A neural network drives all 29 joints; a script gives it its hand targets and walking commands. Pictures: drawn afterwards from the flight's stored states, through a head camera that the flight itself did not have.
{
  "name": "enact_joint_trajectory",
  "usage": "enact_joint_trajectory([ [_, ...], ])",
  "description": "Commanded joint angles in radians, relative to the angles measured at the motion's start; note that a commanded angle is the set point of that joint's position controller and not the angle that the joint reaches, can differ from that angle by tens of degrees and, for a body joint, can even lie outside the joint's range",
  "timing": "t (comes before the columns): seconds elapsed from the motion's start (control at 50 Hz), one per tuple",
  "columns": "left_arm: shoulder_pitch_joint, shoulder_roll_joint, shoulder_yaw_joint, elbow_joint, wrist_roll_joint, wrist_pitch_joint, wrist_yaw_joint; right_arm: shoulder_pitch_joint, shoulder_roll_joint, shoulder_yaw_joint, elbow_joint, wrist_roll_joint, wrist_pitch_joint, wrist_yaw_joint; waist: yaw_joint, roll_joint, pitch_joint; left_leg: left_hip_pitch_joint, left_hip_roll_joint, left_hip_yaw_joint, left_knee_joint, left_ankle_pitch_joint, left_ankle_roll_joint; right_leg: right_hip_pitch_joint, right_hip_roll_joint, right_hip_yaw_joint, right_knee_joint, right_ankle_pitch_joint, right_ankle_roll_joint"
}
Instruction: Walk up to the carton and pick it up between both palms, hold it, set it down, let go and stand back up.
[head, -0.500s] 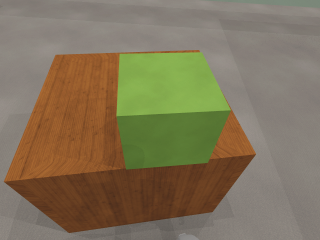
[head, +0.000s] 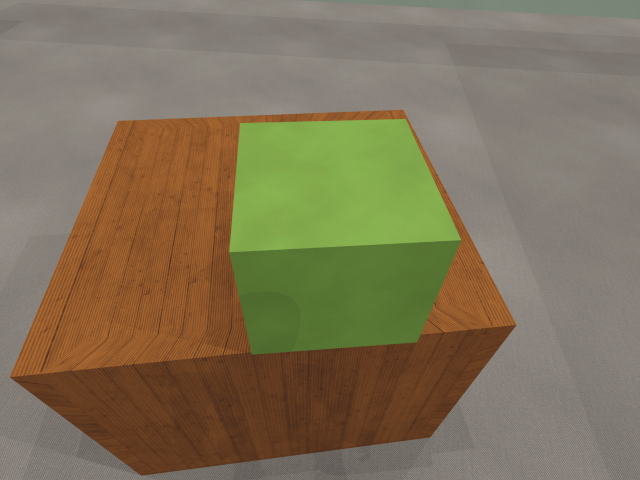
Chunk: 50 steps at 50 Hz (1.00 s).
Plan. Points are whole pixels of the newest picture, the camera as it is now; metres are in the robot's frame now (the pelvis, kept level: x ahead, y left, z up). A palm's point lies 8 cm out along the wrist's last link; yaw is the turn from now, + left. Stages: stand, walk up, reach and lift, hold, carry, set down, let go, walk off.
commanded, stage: walk up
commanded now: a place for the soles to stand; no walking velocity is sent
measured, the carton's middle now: (330, 234) +0.50 -0.02 +0.01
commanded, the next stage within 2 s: reach and lift in 1.62 s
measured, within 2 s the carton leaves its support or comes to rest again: neither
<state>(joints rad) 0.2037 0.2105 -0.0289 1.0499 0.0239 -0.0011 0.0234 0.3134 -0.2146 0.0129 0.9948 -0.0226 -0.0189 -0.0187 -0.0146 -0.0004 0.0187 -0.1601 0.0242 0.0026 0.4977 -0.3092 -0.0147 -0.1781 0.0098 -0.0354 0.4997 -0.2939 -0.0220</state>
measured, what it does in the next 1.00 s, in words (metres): stands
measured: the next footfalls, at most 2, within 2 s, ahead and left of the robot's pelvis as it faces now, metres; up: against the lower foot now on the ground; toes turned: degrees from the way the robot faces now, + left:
none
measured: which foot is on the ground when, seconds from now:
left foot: down 0.00-1.00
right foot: down 0.00-1.00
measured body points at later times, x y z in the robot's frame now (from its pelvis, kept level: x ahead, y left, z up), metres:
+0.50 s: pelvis -0.01 -0.01 +0.00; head +0.00 -0.01 +0.45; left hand -0.02 +0.24 -0.15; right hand +0.01 -0.25 -0.15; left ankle -0.03 +0.13 -0.74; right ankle -0.01 -0.10 -0.74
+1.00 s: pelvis +0.00 +0.00 +0.00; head +0.01 +0.00 +0.45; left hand -0.02 +0.24 -0.16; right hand +0.05 -0.23 -0.15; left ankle -0.03 +0.13 -0.74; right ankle -0.01 -0.10 -0.74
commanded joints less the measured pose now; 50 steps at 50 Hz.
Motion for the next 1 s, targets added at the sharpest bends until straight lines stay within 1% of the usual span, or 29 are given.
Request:
enact_joint_trajectory([
  [0.0, 0.034, 0.131, 0.03, -0.013, -0.004, -0.008, 0.004, 0.055, -0.106, -0.016, -0.011, 0.0, -0.012, -0.008, 0.007, 0.012, 0.038, -0.058, 0.067, -0.093, -0.064, 0.211, 0.057, 0.009, -0.1, 0.103, -0.103, 0.206, -0.028],
  [0.04, 0.025, 0.139, 0.031, -0.012, -0.004, -0.006, 0.004, 0.048, -0.112, -0.014, -0.008, 0.001, -0.011, -0.008, 0.007, 0.011, 0.046, -0.077, 0.061, -0.098, -0.072, 0.185, 0.053, 0.018, -0.101, 0.101, -0.117, 0.17, -0.03],
  [0.1, 0.023, 0.138, 0.03, -0.002, -0.005, -0.004, 0.002, 0.043, -0.11, -0.011, -0.003, -0.001, -0.012, -0.009, 0.005, -0.025, 0.053, -0.09, 0.051, -0.096, -0.065, 0.145, 0.051, 0.019, -0.109, 0.106, -0.151, 0.119, -0.031],
  [0.16, 0.023, 0.136, 0.029, 0.005, -0.004, -0.003, 0.001, 0.038, -0.109, -0.008, 0.004, 0.0, -0.013, -0.01, 0.007, -0.027, 0.062, -0.09, 0.045, -0.105, -0.074, 0.132, 0.051, 0.013, -0.111, 0.102, -0.172, 0.062, -0.032],
  [0.2, 0.024, 0.135, 0.027, 0.007, -0.005, -0.004, 0.001, 0.046, -0.109, -0.008, 0.012, -0.002, -0.016, -0.01, 0.003, -0.016, 0.048, -0.086, 0.048, -0.109, -0.079, 0.146, 0.052, 0.028, -0.114, 0.093, -0.171, 0.07, -0.034],
  [0.22, 0.024, 0.14, 0.029, 0.008, -0.005, -0.003, 0.001, 0.051, -0.109, -0.005, 0.014, -0.001, -0.018, -0.011, 0.005, -0.017, 0.048, -0.092, 0.049, -0.115, -0.081, 0.159, 0.05, 0.034, -0.109, 0.081, -0.166, 0.072, -0.032],
  [0.24, 0.031, 0.137, 0.028, 0.013, -0.006, -0.004, 0.002, 0.045, -0.118, -0.009, 0.017, -0.001, -0.019, -0.012, 0.006, -0.001, 0.049, -0.088, 0.052, -0.118, -0.08, 0.169, 0.052, 0.032, -0.108, 0.079, -0.162, 0.075, -0.033],
  [0.3, 0.039, 0.137, 0.029, 0.02, -0.005, -0.003, 0.002, 0.052, -0.11, -0.005, 0.025, 0.001, -0.021, -0.013, 0.006, 0.011, 0.047, -0.095, 0.054, -0.135, -0.081, 0.19, 0.054, 0.044, -0.108, 0.061, -0.159, 0.067, -0.03],
  [0.32, 0.046, 0.135, 0.028, 0.019, -0.004, -0.003, 0.002, 0.05, -0.106, -0.003, 0.027, 0.001, -0.021, -0.015, 0.01, 0.012, 0.042, -0.1, 0.054, -0.138, -0.079, 0.197, 0.055, 0.052, -0.109, 0.058, -0.158, 0.072, -0.028],
  [0.36, 0.053, 0.135, 0.028, 0.025, -0.005, -0.002, 0.002, 0.053, -0.104, -0.001, 0.028, 0.001, -0.021, -0.016, 0.008, 0.003, 0.04, -0.103, 0.051, -0.143, -0.075, 0.21, 0.054, 0.054, -0.108, 0.05, -0.158, 0.073, -0.028],
  [0.46, 0.065, 0.136, 0.027, 0.035, -0.004, 0.003, 0.003, 0.059, -0.101, -0.001, 0.036, 0.002, -0.02, -0.019, 0.009, 0.021, 0.044, -0.122, 0.049, -0.163, -0.068, 0.223, 0.055, 0.06, -0.112, 0.028, -0.15, 0.048, -0.028],
  [0.48, 0.064, 0.129, 0.025, 0.036, -0.003, 0.003, 0.004, 0.054, -0.102, -0.001, 0.035, 0.002, -0.02, -0.019, 0.01, 0.025, 0.05, -0.124, 0.049, -0.168, -0.067, 0.233, 0.056, 0.059, -0.112, 0.022, -0.147, 0.053, -0.027],
  [0.5, 0.059, 0.125, 0.023, 0.04, -0.003, 0.003, 0.003, 0.059, -0.103, -0.002, 0.036, 0.005, -0.021, -0.02, 0.006, 0.012, 0.058, -0.131, 0.051, -0.178, -0.064, 0.245, 0.057, 0.058, -0.112, 0.015, -0.147, 0.06, -0.027],
  [0.54, 0.065, 0.127, 0.025, 0.041, -0.003, 0.004, 0.004, 0.063, -0.105, -0.003, 0.036, 0.004, -0.022, -0.022, 0.006, 0.017, 0.042, -0.125, 0.05, -0.184, -0.054, 0.268, 0.058, 0.067, -0.114, 0.005, -0.142, 0.077, -0.026],
  [0.6, 0.062, 0.129, 0.026, 0.04, -0.002, 0.006, 0.005, 0.063, -0.1, -0.006, 0.036, 0.005, -0.022, -0.023, 0.005, 0.034, 0.045, -0.131, 0.048, -0.195, -0.049, 0.278, 0.06, 0.066, -0.118, -0.004, -0.136, 0.069, -0.026],
  [0.64, 0.065, 0.131, 0.028, 0.04, -0.002, 0.008, 0.005, 0.061, -0.099, -0.006, 0.032, 0.005, -0.021, -0.025, 0.007, 0.03, 0.042, -0.139, 0.046, -0.201, -0.043, 0.302, 0.058, 0.076, -0.12, -0.015, -0.131, 0.08, -0.026],
  [0.66, 0.083, 0.099, 0.015, 0.03, -0.001, 0.0, 0.004, 0.055, -0.115, -0.01, 0.052, 0.013, -0.014, -0.023, 0.018, 0.059, 0.029, -0.144, 0.028, -0.18, -0.035, 0.26, 0.048, 0.092, -0.14, 0.013, -0.154, 0.104, -0.034],
  [0.68, 0.088, 0.112, 0.018, 0.033, -0.002, -0.002, 0.005, 0.05, -0.099, -0.007, 0.05, 0.011, -0.012, -0.023, 0.017, 0.032, 0.037, -0.15, 0.022, -0.175, -0.033, 0.248, 0.041, 0.097, -0.15, 0.012, -0.161, 0.114, -0.041],
  [0.7, 0.088, 0.116, 0.019, 0.036, -0.003, -0.002, 0.005, 0.049, -0.092, -0.005, 0.053, 0.011, -0.011, -0.023, 0.021, 0.025, 0.034, -0.152, 0.017, -0.176, -0.03, 0.232, 0.04, 0.1, -0.16, 0.015, -0.164, 0.113, -0.047],
  [0.72, 0.079, 0.125, 0.021, 0.034, -0.003, -0.002, 0.006, 0.048, -0.088, -0.003, 0.052, 0.01, -0.01, -0.023, 0.014, 0.014, 0.036, -0.16, 0.016, -0.175, -0.031, 0.226, 0.038, 0.102, -0.163, 0.013, -0.164, 0.119, -0.052],
  [0.74, 0.079, 0.126, 0.021, 0.032, -0.003, -0.002, 0.006, 0.048, -0.09, -0.003, 0.054, 0.011, -0.011, -0.023, 0.012, 0.018, 0.037, -0.154, 0.015, -0.177, -0.033, 0.236, 0.038, 0.101, -0.163, 0.005, -0.161, 0.128, -0.052],
  [0.78, 0.078, 0.119, 0.02, 0.034, 0.0, -0.003, 0.005, 0.039, -0.097, -0.005, 0.054, 0.012, -0.012, -0.023, 0.013, -0.004, 0.042, -0.159, 0.02, -0.186, -0.037, 0.264, 0.043, 0.104, -0.154, -0.02, -0.153, 0.155, -0.043],
  [0.82, 0.079, 0.118, 0.02, 0.032, 0.001, -0.005, 0.005, 0.036, -0.103, -0.008, 0.053, 0.014, -0.013, -0.023, 0.013, -0.011, 0.039, -0.157, 0.022, -0.193, -0.036, 0.292, 0.047, 0.108, -0.151, -0.034, -0.145, 0.165, -0.039],
  [0.84, 0.08, 0.12, 0.022, 0.033, 0.001, -0.004, 0.005, 0.04, -0.099, -0.007, 0.056, 0.013, -0.014, -0.023, 0.013, -0.009, 0.035, -0.159, 0.02, -0.193, -0.036, 0.3, 0.046, 0.114, -0.152, -0.037, -0.143, 0.177, -0.038],
  [0.86, 0.084, 0.12, 0.02, 0.032, 0.001, -0.004, 0.006, 0.041, -0.101, -0.009, 0.057, 0.013, -0.014, -0.023, 0.015, 0.005, 0.03, -0.159, 0.018, -0.197, -0.031, 0.308, 0.046, 0.122, -0.155, -0.04, -0.141, 0.172, -0.039],
  [0.88, 0.084, 0.12, 0.021, 0.033, 0.002, -0.004, 0.005, 0.039, -0.103, -0.008, 0.058, 0.014, -0.014, -0.024, 0.016, -0.002, 0.033, -0.163, 0.017, -0.2, -0.032, 0.307, 0.048, 0.122, -0.155, -0.044, -0.14, 0.16, -0.039],
  [0.9, 0.087, 0.114, 0.021, 0.036, 0.001, -0.003, 0.005, 0.037, -0.107, -0.012, 0.055, 0.013, -0.014, -0.024, 0.015, 0.009, 0.031, -0.157, 0.019, -0.202, -0.032, 0.315, 0.049, 0.121, -0.156, -0.045, -0.139, 0.165, -0.037],
  [0.98, 0.087, 0.113, 0.023, 0.034, 0.002, -0.002, 0.004, 0.04, -0.106, -0.012, 0.053, 0.014, -0.015, -0.025, 0.015, 0.012, 0.009, -0.148, 0.017, -0.214, -0.028, 0.349, 0.054, 0.128, -0.152, -0.062, -0.125, 0.156, -0.034],
])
